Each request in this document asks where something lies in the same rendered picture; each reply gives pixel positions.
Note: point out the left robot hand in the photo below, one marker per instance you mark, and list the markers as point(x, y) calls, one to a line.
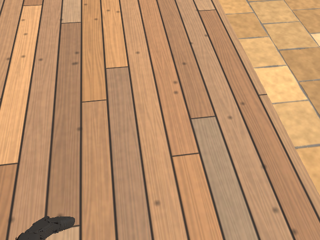
point(47, 226)

